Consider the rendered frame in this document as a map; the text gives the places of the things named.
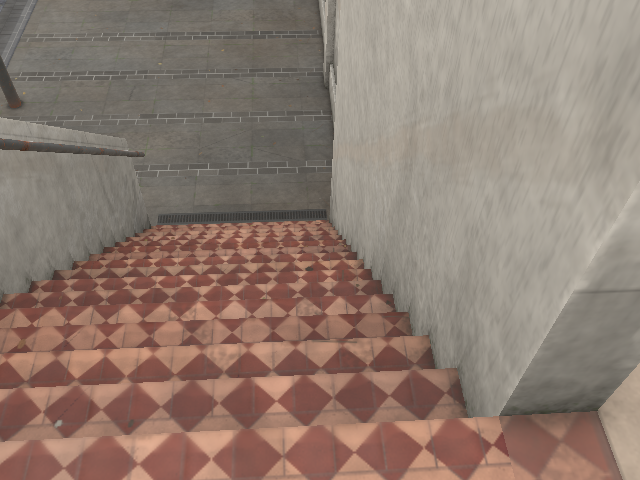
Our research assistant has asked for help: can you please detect stairs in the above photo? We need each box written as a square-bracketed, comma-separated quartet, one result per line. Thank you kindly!
[0, 220, 468, 442]

